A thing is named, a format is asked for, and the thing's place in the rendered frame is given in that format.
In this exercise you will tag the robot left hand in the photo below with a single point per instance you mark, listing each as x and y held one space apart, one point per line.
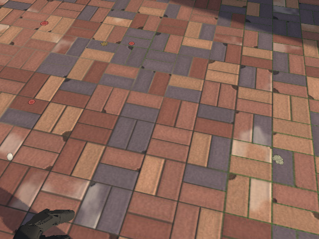
43 221

